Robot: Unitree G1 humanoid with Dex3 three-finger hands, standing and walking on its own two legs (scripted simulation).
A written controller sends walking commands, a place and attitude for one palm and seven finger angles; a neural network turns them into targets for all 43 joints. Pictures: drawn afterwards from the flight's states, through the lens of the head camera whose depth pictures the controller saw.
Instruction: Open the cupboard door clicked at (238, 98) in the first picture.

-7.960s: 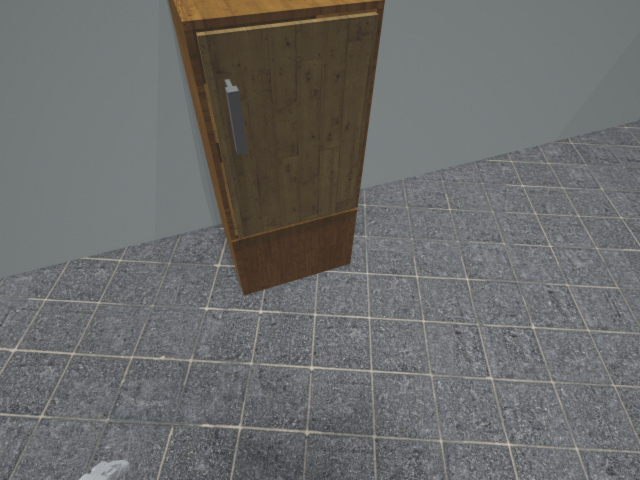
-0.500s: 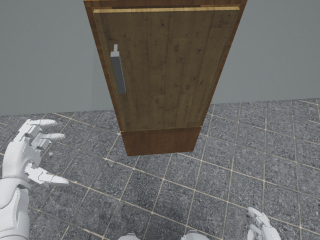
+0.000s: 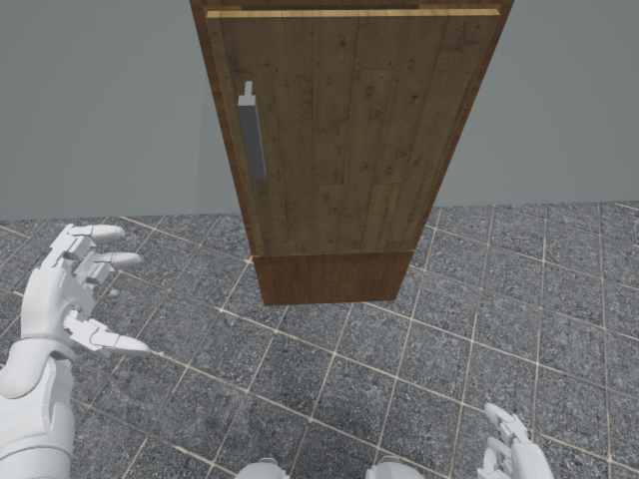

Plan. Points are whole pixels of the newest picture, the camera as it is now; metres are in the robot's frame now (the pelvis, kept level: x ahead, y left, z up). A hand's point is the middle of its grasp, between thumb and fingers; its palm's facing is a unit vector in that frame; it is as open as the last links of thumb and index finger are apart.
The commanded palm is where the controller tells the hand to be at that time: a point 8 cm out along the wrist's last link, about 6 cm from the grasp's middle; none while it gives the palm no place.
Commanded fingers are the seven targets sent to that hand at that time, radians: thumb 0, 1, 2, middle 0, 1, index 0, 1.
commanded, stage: move the hooked fingers beside the handle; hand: left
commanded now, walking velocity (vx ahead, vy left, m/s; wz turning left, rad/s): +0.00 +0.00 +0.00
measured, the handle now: (254, 132) +0.61 +0.15 +0.04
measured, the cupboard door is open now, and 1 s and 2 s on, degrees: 0 0 0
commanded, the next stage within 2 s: none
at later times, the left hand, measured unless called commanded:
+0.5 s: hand (166, 236) +0.39 +0.23 +0.05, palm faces +0.10 -0.99 -0.03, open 14.0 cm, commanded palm +0.36 +0.29 +0.05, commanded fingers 0.00 -0.50 0.30 -0.30 -1.20 -0.30 -1.20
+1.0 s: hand (188, 190) +0.47 +0.22 +0.05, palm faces +0.11 -0.99 -0.02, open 14.0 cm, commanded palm +0.45 +0.27 +0.05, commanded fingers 0.00 -0.50 0.30 -0.30 -1.20 -0.30 -1.20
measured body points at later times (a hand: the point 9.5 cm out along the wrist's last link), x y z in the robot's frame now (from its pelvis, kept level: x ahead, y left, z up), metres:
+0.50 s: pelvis +0.00 +0.00 +0.00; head +0.09 +0.00 +0.44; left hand +0.38 +0.28 +0.06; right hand +0.09 -0.26 -0.11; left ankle -0.01 +0.11 -0.69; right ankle +0.03 -0.11 -0.69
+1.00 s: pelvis -0.01 +0.00 -0.02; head +0.11 +0.01 +0.41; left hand +0.46 +0.27 +0.06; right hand +0.03 -0.28 -0.13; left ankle -0.01 +0.11 -0.69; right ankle +0.03 -0.11 -0.69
